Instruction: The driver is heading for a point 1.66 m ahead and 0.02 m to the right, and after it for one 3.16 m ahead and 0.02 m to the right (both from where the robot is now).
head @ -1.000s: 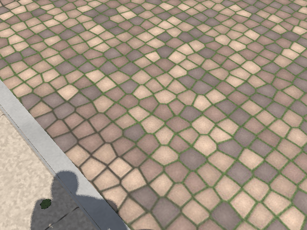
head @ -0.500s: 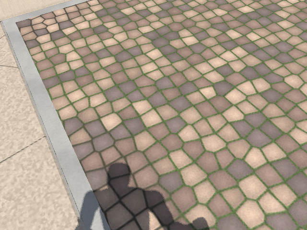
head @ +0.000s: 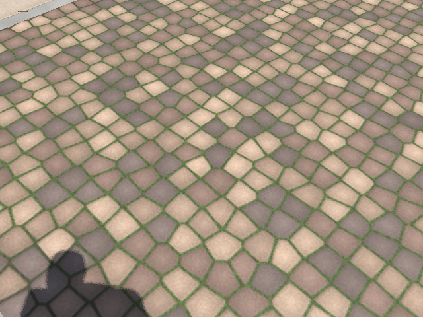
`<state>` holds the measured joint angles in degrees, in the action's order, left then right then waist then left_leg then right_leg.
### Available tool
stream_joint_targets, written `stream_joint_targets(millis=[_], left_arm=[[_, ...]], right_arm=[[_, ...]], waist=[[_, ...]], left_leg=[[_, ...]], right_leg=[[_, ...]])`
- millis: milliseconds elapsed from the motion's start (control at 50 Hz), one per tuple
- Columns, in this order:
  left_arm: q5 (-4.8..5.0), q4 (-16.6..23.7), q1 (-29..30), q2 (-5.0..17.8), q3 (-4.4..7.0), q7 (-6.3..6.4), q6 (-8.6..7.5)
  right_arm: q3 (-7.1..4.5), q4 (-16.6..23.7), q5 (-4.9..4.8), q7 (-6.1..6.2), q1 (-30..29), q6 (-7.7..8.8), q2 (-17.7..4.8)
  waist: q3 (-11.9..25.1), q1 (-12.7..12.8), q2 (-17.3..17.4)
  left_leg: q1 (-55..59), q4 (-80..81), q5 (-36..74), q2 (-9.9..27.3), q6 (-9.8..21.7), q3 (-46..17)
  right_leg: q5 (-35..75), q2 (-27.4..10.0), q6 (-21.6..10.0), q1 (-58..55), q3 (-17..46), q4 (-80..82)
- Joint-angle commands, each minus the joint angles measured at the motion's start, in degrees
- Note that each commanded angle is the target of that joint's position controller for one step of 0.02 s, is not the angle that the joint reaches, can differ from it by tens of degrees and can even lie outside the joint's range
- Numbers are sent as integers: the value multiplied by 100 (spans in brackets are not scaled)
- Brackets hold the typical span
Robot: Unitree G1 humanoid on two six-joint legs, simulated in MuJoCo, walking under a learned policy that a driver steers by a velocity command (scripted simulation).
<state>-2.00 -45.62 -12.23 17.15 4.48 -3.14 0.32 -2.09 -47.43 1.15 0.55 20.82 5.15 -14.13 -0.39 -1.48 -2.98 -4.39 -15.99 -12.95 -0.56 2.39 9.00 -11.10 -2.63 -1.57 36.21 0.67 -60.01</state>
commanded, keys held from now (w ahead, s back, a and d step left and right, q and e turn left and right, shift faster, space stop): w+e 0.30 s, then w+q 0.70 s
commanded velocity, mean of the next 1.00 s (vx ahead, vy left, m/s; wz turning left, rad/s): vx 0.50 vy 0.00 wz -0.01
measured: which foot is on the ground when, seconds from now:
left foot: down 0.00-0.24, up 0.26-0.80, down 0.82-1.00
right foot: up 0.00-0.22, down 0.24-0.80, up 0.82-1.00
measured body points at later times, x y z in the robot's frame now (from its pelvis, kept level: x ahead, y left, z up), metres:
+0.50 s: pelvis +0.26 -0.08 +0.00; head +0.28 -0.10 +0.45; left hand +0.37 +0.17 -0.13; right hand +0.30 -0.35 -0.13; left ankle +0.36 +0.07 -0.67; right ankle +0.23 -0.12 -0.75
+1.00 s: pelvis +0.54 -0.07 -0.01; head +0.57 -0.06 +0.44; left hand +0.64 +0.19 -0.13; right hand +0.61 -0.35 -0.13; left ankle +0.55 -0.03 -0.75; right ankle +0.52 -0.22 -0.66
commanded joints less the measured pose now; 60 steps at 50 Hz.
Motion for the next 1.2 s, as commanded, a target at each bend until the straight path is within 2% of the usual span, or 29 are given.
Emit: stream_joint_targets(millis=[20, 120, 160, 200, 220, 240, 260, 280, 300, 320, 340, 380, 440, 540, 680, 740, 780, 800, 820, 840, 860, 880, 900, 920, 940, 1000, 1040, 1100, 1200], left_arm=[[0, 508, 462, -36, -77, -98, -32], [-20, 849, 1283, -36, -166, -192, -54], [-45, 906, 1308, 34, -145, -161, -50], [-70, 803, 803, 171, -71, -85, -67], [-90, 603, 99, 288, 7, -29, -117], [-143, 279, -902, 579, 148, 67, -157], [-124, 307, -1019, 1276, 314, 165, -151], [84, 475, -1166, 1489, 370, 199, -80], [121, 347, -991, 1335, 340, 252, -42], [147, 290, -689, 901, 222, 298, -69], [120, 281, -407, 568, 113, 311, -128], [135, 239, -180, 274, -17, 294, -274], [138, 7, -481, 418, 4, 239, -456], [115, -234, -897, 378, -37, 266, -525], [85, -573, -1245, 260, -152, 428, -567], [49, -683, -1211, 467, -143, 514, -534], [8, -688, -1093, 660, -103, 565, -464], [10, -643, -1010, 737, -87, 564, -425], [59, -465, -803, 708, -113, 540, -447], [119, -145, -1144, 66, -234, 386, -508], [31, -53, -592, 443, -164, 365, -563], [89, 132, -283, 409, -195, 327, -651], [105, 140, -254, 426, -202, 318, -695], [54, 122, -252, 397, -196, 322, -635], [-35, 135, -366, 354, -215, 314, -511], [-101, 212, -376, 192, -252, 264, -261], [-90, 399, 75, 180, -262, 245, -229], [-53, 640, 793, 173, -282, 229, -230], [16, 948, 1591, 217, -330, 201, -309]], right_arm=[[-131, 215, 2, 1, -39, 83, -558], [-219, 0, 6, 31, 220, 32, -816], [-243, -91, 8, 55, 307, -33, -921], [-285, -159, 12, 84, 344, -125, -1123], [-294, -155, -5, 91, 326, -181, -1188], [-273, -58, 12, 84, 274, -200, -1148], [-108, 312, -15, -10, 518, -175, -419], [-188, 599, 10, -52, -9, -123, -795], [-197, 731, 4, -75, -573, -82, -864], [-123, 626, -54, -82, -446, -21, -717], [-108, 451, -34, -79, -263, -34, -646], [-84, 209, 113, -119, 166, -246, -554], [-106, 153, 60, -210, 47, -396, -485], [-135, 337, -20, -242, -932, -408, -460], [-11, 619, 57, -339, -1887, -337, -252], [-24, 643, 49, -330, -1694, -336, -305], [-110, 430, 70, -281, -871, -325, -494], [-201, 205, 109, -250, -108, -281, -662], [-351, 4, 198, -182, 771, -265, -1035], [-537, 53, 171, -112, 697, -317, -1684], [-519, 29, -106, -148, 601, -347, -1506], [-480, 68, -120, -118, 206, -364, -1342], [-403, 77, -96, -117, -42, -370, -1012], [-352, 93, -91, -98, -245, -347, -845], [-305, 95, -110, -76, -362, -316, -725], [-340, 55, -128, -93, -242, -183, -929], [-370, 38, -122, -90, -89, -174, -1027], [-387, -2, -133, -92, 225, -204, -1023], [-416, -30, -56, -38, 658, -247, -1082]], waist=[[-289, 56, 803], [-495, -109, 773], [-434, -68, 788], [-33, 190, 889], [393, 502, 810], [967, 946, 455], [1538, 640, -825], [2016, 866, -682], [1145, 829, -99], [532, 552, 151], [232, 260, 363], [222, -49, 217], [86, -49, 144], [-370, 289, 56], [-633, 527, 68], [-366, 329, -132], [129, -60, -302], [532, -405, -254], [1021, -875, 153], [1421, -378, 1633], [1524, -553, 783], [691, -364, 554], [241, -153, 144], [-63, 57, 6], [-86, 229, 96], [-32, 336, 331], [-148, 225, 437], [-199, -73, 589], [-140, -420, 679]], left_leg=[[220, 690, 2010, 1453, 586, -551], [410, 568, 2396, 1568, 453, 11], [717, 118, 3556, 1616, 374, 232], [934, -1036, 5253, 1627, 320, 431], [719, -2104, 5248, 1582, 270, 516], [-223, -3632, 4049, 1443, 98, 578], [-2511, -5592, -569, 745, -211, 508], [-3578, -6655, -1875, -50, -363, -650], [-4139, -6591, -1240, 352, -289, -1068], [-3885, -6054, -689, 613, -233, -982], [-3379, -5514, -523, 783, -216, -970], [-2546, -5085, -446, 871, -251, -959], [-2656, -4753, -37, 821, -224, -894], [-3605, -3838, 948, 595, -147, -1181], [-3554, -2259, 1363, 288, 68, -550], [-2862, -1880, 660, -112, 375, -131], [-1971, -1781, 71, -459, 663, -8], [-1008, -1422, 89, -546, 851, -169], [405, -1062, -107, 130, 1232, -1152], [2191, -874, 306, 1861, 2245, -4223], [2249, -321, 414, 1931, 2386, -5091], [1488, -134, 595, 1832, 2161, -4207], [747, 39, 1035, 1619, 1913, -3717], [155, 131, 1511, 1329, 1701, -3276], [-243, 231, 1813, 1085, 1587, -2931], [-669, 360, 2261, 739, 1512, -2497], [-754, 464, 2141, 594, 1401, -2436], [-479, 378, 2113, 449, 1145, -2471], [292, -57, 2623, 566, 1043, -2802]], right_leg=[[612, -151, 59, 583, -34, 613], [705, -39, -239, -68, -575, 2034], [274, 173, -453, -383, -792, 2310], [-335, 596, -722, -1149, -982, 2466], [-343, 818, -885, -2030, -952, 2762], [-393, 623, -1113, -3501, -431, 3072], [-947, -1187, -1710, -5268, 2241, 3300], [-616, -1823, -2231, -5632, 4568, 4283], [-116, -1598, -2037, -5211, 3484, 4349], [605, -1447, -1806, -4327, 2614, 4374], [1313, -1118, -1499, -3616, 2007, 4465], [2088, -785, -1258, -2891, 1253, 4678], [2293, -675, -1128, -2781, 781, 4993], [2029, -649, -729, -3301, 230, 5328], [3151, -841, -555, -4168, -490, 5238], [5437, -945, -413, -4565, -771, 4386], [6687, -1018, -373, -4614, -896, 3048], [6185, -990, -372, -4220, -975, 1931], [4464, -775, -308, -3067, -1098, 260], [-1186, 539, -1, -394, -991, -2020], [-1662, 570, -67, 399, 248, -2554], [-1061, 180, -88, 656, 395, -2190], [-777, -12, -60, 427, 295, -1681], [-737, -140, 14, 153, 267, -1288], [-732, -209, 129, -181, 252, -1005], [-586, -242, 363, -390, 48, -313], [-136, -267, 480, -196, -55, 272], [601, -203, 544, 28, -85, 1203], [910, 58, 449, 126, -43, 2166]])
Velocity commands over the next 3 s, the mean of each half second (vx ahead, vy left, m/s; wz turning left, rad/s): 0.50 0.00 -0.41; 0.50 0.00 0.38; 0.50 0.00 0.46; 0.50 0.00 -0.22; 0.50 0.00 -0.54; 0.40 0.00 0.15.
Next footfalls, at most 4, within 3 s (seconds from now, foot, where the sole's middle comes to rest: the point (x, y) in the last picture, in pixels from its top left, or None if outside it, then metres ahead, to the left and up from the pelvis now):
0.24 right None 0.27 -0.12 -0.78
0.82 left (216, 288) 0.59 -0.03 -0.78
1.32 right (248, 206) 0.91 -0.17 -0.78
1.82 left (178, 171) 1.08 0.10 -0.78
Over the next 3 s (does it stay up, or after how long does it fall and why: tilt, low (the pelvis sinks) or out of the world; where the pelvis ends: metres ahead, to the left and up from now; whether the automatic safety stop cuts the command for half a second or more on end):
stays up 1.56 -0.03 -0.02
